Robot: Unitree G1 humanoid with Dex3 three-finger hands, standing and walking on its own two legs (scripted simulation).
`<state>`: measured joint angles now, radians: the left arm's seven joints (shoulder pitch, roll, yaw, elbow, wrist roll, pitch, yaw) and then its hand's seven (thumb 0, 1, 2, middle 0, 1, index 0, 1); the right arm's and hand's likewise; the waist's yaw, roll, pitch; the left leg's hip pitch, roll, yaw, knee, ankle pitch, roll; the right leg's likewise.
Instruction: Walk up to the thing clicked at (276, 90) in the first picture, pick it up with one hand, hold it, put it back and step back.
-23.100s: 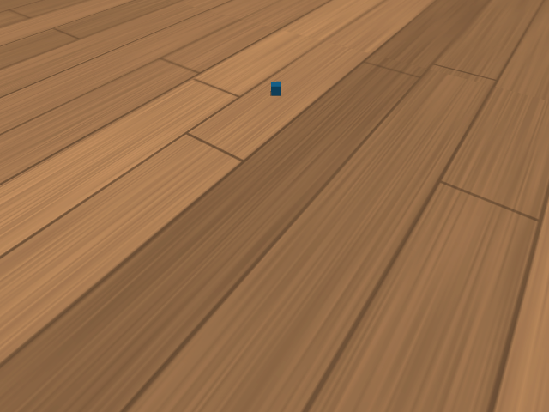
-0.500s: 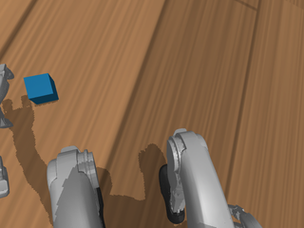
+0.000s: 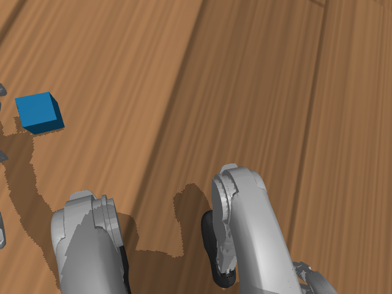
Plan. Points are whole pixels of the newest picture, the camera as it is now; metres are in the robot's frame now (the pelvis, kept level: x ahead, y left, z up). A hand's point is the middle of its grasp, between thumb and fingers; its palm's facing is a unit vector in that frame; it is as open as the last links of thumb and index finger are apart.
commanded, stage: rise first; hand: left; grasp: from above
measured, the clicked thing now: (41, 113) +0.52 +0.31 -0.29
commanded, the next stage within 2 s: approach in 1.32 s
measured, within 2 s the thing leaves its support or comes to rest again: neither
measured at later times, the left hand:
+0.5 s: hand out of the picture +0.46 +0.35 -0.18, palm faces -0.44 -0.12 -0.89, open 13.7 cm
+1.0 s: hand out of the picture +0.46 +0.35 -0.18, palm faces -0.44 -0.12 -0.89, open 13.4 cm
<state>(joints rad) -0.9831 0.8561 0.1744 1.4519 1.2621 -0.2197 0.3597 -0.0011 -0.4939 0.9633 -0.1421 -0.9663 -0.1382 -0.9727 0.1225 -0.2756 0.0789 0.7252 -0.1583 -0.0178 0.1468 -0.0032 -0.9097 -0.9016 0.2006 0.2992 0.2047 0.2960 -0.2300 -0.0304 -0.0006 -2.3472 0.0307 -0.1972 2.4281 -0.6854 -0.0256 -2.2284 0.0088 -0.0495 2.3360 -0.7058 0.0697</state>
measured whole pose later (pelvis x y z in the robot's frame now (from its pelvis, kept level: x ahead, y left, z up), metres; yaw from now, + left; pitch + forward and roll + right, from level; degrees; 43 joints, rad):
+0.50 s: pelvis +0.00 +0.00 +0.00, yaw -1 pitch +33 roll -10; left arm -1.04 0.89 0.16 1.50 1.26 -0.20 0.36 0.00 -0.46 0.93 -0.19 -0.93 -0.18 -0.94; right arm 0.14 -0.28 0.11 0.71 -0.16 -0.02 0.15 0.00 -0.91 -0.90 0.20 0.30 0.20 0.30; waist -0.27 -0.03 0.02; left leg -2.36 0.03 -0.21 2.44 -0.68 -0.02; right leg -2.24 0.01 -0.06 2.34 -0.70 0.07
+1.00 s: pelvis +0.00 +0.00 +0.00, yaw -1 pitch +33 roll -11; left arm -1.04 0.91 0.14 1.49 1.26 -0.19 0.33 0.00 -0.41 0.89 -0.23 -0.88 -0.22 -0.89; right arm 0.15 -0.28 0.14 0.69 -0.16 -0.02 0.16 0.00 -0.91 -0.90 0.20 0.30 0.21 0.30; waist -0.28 -0.03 0.02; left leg -2.37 0.02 -0.21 2.45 -0.67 -0.02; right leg -2.23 0.01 -0.06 2.34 -0.69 0.07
